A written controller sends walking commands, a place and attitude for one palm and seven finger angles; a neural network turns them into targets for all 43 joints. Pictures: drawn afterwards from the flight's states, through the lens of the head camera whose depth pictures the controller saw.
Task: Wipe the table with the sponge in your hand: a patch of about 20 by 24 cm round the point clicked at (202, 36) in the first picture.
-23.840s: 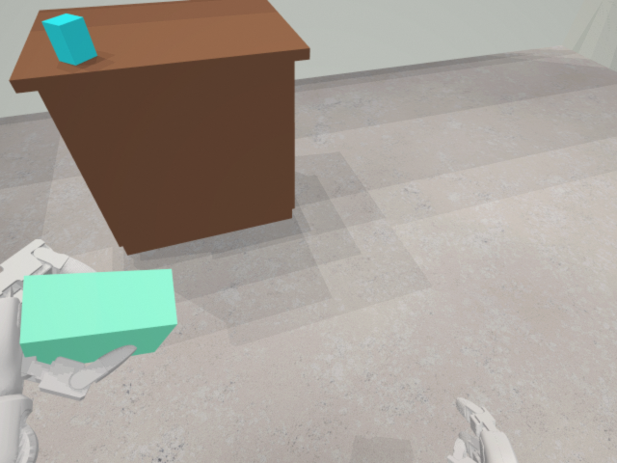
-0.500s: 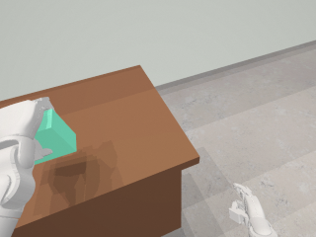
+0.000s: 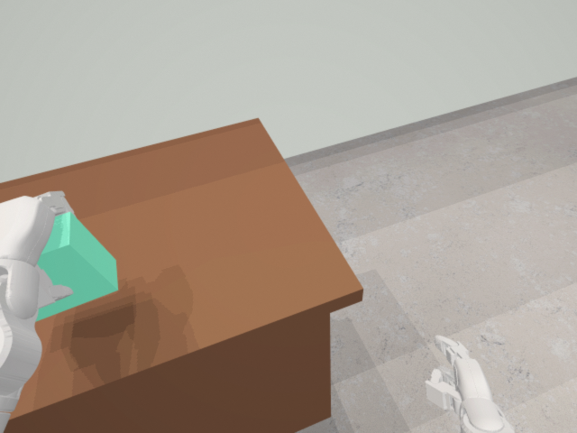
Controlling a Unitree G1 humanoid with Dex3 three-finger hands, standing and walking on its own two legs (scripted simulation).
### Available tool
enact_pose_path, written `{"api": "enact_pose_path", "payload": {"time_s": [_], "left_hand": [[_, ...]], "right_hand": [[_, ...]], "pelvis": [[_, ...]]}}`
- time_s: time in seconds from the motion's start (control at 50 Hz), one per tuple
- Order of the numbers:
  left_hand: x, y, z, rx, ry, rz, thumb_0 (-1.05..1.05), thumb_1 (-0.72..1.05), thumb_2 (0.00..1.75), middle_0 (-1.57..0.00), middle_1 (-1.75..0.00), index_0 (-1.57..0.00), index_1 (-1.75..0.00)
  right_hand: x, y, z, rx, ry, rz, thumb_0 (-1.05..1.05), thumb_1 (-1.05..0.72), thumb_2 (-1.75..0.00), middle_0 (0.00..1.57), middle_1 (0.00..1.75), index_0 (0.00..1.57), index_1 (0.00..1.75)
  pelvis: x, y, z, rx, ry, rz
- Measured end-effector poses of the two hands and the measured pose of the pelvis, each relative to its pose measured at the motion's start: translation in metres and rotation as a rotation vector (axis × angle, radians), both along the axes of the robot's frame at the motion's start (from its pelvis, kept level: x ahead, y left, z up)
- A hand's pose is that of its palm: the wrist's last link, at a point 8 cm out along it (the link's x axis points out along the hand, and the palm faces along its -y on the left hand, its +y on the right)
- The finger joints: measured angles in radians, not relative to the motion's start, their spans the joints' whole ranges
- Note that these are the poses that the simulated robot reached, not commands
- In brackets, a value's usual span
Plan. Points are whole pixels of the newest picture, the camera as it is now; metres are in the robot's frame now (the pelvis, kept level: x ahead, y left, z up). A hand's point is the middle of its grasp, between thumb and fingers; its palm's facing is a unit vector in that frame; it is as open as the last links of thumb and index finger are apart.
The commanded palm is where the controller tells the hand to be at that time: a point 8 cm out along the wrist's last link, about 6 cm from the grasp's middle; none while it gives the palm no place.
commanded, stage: move the sponge above the wiping area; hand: left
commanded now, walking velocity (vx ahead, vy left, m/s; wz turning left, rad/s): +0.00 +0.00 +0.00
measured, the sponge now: (58, 276) +0.23 +0.36 +0.12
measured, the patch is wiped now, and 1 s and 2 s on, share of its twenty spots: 0.00 0.00 0.00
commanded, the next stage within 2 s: lower the sponge onto the table in 0.78 s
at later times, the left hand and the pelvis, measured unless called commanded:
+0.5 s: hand (37, 273) +0.22 +0.36 +0.15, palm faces +0.11 -0.07 -0.99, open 9.9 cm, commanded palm +0.19 +0.33 +0.23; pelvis -0.01 +0.01 +0.00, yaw +0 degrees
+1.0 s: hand (42, 289) +0.21 +0.36 +0.13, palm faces +0.02 -0.12 -0.99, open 9.9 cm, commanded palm +0.19 +0.34 +0.23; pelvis +0.00 +0.01 +0.00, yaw -1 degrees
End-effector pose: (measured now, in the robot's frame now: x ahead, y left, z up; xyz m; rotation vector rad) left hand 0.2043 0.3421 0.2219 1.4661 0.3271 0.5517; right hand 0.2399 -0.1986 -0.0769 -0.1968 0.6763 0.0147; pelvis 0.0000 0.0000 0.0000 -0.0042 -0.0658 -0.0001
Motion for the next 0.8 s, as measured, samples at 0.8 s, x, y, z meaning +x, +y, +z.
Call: {"api": "enact_pose_path", "payload": {"time_s": [0.8], "left_hand": [[0.014, -0.027, 0.026, 0.044, -0.143, -0.19, 0.0, -0.48, 1.03, -0.76, -1.35, -0.77, -1.34]], "right_hand": [[-0.007, 0.025, 0.009, 0.048, -0.024, 0.008, 0.01, -0.9, -0.9, 0.2, 0.3, 0.2, 0.3]], "pelvis": [[-0.003, 0.012, 0.002, -0.001, -0.008, -0.043]]}}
